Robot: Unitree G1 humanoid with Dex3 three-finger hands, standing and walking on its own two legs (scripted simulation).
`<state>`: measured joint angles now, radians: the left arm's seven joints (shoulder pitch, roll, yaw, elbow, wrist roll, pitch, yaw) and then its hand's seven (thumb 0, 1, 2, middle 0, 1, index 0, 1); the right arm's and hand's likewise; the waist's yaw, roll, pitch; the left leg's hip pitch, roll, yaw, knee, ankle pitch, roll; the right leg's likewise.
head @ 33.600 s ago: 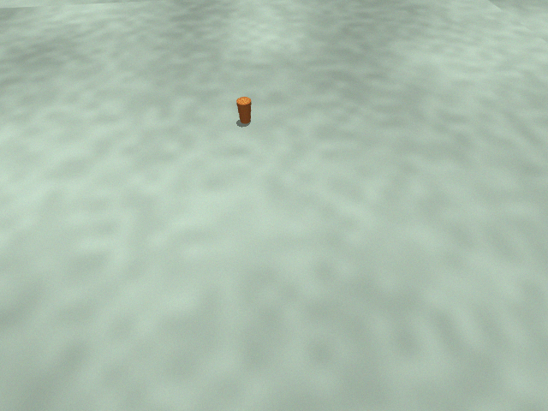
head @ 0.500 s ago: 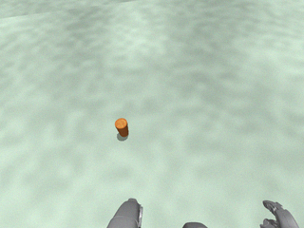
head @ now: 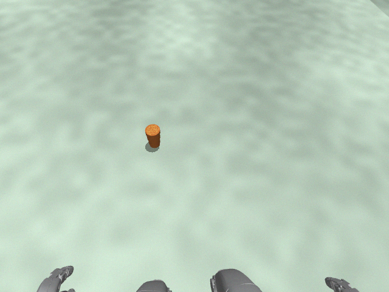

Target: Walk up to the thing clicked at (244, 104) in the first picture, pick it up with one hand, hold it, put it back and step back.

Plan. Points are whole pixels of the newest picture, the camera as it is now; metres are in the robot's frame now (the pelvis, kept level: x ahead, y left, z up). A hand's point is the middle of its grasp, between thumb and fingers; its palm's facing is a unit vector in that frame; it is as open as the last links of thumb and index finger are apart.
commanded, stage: step back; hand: left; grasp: from the side
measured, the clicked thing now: (153, 137) +0.96 +0.22 -0.69
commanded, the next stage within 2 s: stand in 1.24 s
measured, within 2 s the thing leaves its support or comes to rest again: neither
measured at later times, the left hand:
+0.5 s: hand out of the picture -0.05 +0.28 -0.14, palm faces +0.04 -0.90 -0.44, open 7.4 cm
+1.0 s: hand out of the picture +0.05 +0.24 -0.14, palm faces +0.05 -0.92 -0.38, open 7.4 cm
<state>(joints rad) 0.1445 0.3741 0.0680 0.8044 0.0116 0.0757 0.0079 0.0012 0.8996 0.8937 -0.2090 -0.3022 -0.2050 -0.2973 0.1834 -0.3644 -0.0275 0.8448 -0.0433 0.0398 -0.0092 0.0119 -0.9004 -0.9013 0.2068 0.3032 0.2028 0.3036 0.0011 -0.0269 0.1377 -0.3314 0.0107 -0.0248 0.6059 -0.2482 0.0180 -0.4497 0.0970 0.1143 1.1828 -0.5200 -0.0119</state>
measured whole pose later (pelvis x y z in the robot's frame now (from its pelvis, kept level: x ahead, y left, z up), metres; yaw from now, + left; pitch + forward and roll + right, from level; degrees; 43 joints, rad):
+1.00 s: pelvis -0.04 -0.02 +0.00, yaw +3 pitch -2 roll +1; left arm 0.13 0.33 0.04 0.98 0.03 -0.04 0.00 0.00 0.90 0.89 -0.21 -0.30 -0.21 -0.30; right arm 0.21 -0.38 -0.04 1.00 -0.02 0.02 0.01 0.01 -0.91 -0.90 0.20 0.30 0.20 0.30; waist 0.02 0.04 0.07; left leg -0.31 0.00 -0.06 0.78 -0.50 0.00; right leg -0.32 -0.03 -0.06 0.61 -0.27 -0.02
